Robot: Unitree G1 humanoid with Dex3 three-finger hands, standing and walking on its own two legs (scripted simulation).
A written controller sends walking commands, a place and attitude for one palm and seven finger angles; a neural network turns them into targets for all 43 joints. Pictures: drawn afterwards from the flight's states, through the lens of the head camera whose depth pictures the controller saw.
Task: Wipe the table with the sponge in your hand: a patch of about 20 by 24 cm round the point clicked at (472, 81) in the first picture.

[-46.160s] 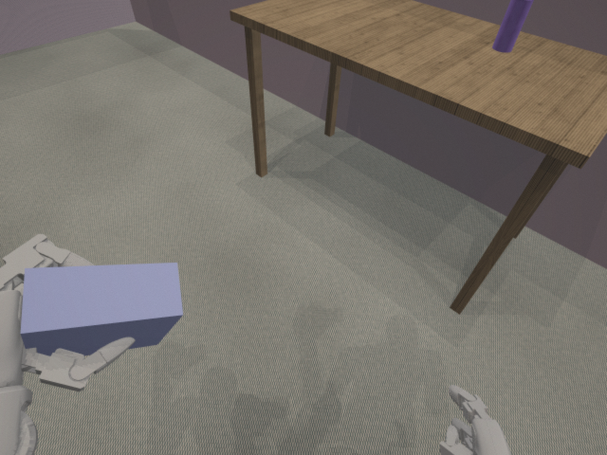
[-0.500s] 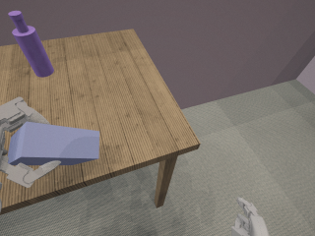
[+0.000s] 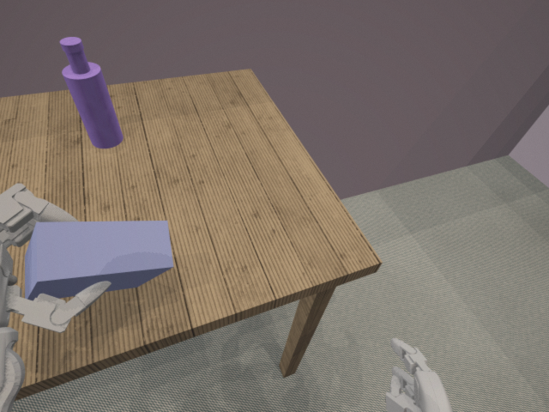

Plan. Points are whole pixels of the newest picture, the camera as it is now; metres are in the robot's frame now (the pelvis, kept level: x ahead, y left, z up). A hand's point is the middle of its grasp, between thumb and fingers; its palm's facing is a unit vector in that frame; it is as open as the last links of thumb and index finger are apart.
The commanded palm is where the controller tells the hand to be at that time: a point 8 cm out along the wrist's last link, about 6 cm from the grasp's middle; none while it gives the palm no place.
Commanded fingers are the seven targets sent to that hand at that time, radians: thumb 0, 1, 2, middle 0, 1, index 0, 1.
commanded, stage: come to a stop and stand still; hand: left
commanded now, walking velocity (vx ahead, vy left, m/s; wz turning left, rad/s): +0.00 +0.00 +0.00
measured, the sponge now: (116, 259) +0.25 +0.22 +0.13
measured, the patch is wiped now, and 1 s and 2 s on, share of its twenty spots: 1.00 1.00 1.00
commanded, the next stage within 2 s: look again from close up in 0.40 s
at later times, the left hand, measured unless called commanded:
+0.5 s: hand (48, 259) +0.23 +0.27 +0.15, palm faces +0.37 -0.85 -0.36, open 9.7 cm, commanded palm +0.16 +0.31 +0.17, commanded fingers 0.00 0.10 1.30 -1.20 -1.60 -1.20 -1.60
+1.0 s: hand (65, 263) +0.22 +0.25 +0.16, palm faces +0.39 -0.85 -0.36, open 9.7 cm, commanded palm +0.16 +0.28 +0.17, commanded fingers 0.00 0.10 1.30 -1.20 -1.60 -1.20 -1.60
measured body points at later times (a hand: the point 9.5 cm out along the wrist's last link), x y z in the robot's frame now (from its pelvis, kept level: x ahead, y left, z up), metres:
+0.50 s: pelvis +0.00 +0.02 +0.00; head +0.03 +0.05 +0.45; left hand +0.20 +0.32 +0.17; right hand +0.18 -0.20 -0.07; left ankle +0.01 +0.08 -0.74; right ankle +0.01 -0.12 -0.74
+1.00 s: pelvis +0.00 +0.00 +0.00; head +0.02 +0.02 +0.45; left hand +0.19 +0.29 +0.18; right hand +0.19 -0.22 -0.07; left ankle +0.01 +0.08 -0.74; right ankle +0.01 -0.12 -0.74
